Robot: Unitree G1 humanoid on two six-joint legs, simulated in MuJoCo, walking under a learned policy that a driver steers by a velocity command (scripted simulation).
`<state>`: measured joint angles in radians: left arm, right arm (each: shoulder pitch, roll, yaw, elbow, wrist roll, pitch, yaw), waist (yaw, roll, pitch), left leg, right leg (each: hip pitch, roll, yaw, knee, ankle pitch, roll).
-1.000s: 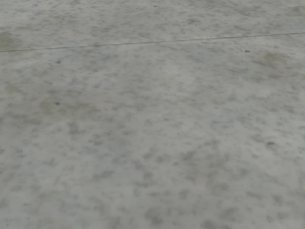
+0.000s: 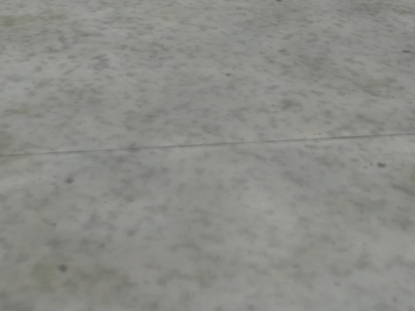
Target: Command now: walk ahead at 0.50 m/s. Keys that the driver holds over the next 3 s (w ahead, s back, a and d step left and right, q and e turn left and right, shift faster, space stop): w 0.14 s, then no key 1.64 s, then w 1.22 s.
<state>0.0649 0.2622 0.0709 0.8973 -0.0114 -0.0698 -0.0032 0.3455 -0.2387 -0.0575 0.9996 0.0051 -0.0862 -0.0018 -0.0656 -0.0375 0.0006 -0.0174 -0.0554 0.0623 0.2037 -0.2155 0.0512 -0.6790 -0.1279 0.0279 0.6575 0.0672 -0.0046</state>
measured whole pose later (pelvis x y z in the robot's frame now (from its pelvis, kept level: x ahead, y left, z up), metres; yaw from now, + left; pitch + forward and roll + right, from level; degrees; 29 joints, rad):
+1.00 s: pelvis +0.30 -0.03 -0.01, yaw +0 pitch -1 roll +0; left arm 0.19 0.24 0.04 1.08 0.00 0.01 0.03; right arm 0.09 -0.22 -0.05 1.05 0.00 0.00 -0.02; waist 0.02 0.00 0.04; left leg -0.28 0.01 0.02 0.52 -0.23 0.01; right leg -0.13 -0.02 -0.06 0.49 -0.35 0.00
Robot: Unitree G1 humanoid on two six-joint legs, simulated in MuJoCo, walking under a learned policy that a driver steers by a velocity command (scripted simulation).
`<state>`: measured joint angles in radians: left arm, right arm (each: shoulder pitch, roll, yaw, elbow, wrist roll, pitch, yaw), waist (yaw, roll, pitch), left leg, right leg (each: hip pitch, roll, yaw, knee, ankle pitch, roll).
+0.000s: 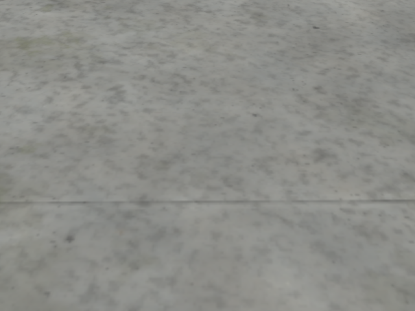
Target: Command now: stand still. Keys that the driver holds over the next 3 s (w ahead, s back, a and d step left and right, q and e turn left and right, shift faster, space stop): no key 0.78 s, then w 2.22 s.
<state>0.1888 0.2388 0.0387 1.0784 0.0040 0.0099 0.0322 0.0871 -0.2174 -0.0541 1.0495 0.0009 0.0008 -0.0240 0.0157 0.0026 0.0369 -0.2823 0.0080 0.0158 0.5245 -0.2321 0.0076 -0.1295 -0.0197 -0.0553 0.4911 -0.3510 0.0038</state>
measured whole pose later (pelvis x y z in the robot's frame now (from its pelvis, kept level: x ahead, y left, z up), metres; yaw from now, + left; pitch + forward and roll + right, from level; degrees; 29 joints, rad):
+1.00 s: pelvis +0.03 +0.01 +0.00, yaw +0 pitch +0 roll +0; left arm 0.42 0.21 0.05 1.11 -0.02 -0.04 0.04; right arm 0.20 -0.21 -0.05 1.11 0.03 -0.05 -0.01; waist 0.02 -0.03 -0.02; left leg -0.35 0.01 0.07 0.75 -0.44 0.08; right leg -0.10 -0.04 -0.04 0.49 -0.40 0.00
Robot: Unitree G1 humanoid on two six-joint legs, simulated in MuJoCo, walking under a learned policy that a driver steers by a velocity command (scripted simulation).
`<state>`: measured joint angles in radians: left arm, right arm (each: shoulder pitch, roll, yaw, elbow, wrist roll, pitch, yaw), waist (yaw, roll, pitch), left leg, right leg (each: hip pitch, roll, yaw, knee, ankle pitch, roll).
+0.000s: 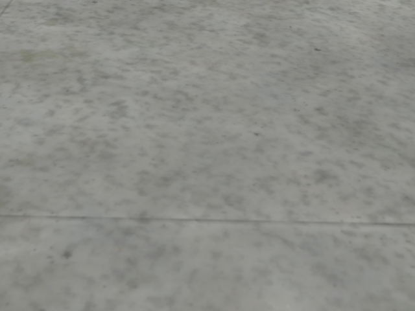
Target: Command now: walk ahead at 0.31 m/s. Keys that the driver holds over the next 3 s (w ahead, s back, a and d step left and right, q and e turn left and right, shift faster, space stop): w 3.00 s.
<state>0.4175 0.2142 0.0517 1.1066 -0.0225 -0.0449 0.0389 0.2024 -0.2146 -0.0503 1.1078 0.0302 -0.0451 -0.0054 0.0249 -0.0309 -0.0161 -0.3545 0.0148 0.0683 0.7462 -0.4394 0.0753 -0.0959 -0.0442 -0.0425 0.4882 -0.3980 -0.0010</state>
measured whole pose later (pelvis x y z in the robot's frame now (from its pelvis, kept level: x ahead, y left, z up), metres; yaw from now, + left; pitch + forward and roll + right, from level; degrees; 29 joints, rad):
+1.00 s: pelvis +0.52 -0.01 +0.01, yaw +0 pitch +2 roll -2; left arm 0.37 0.23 0.06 1.02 -0.01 -0.09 0.01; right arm 0.03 -0.24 -0.05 0.90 0.02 -0.08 0.01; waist 0.07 0.04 0.00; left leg -0.64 0.11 -0.01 0.57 0.06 0.02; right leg 0.03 0.05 -0.07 0.21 -0.28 -0.03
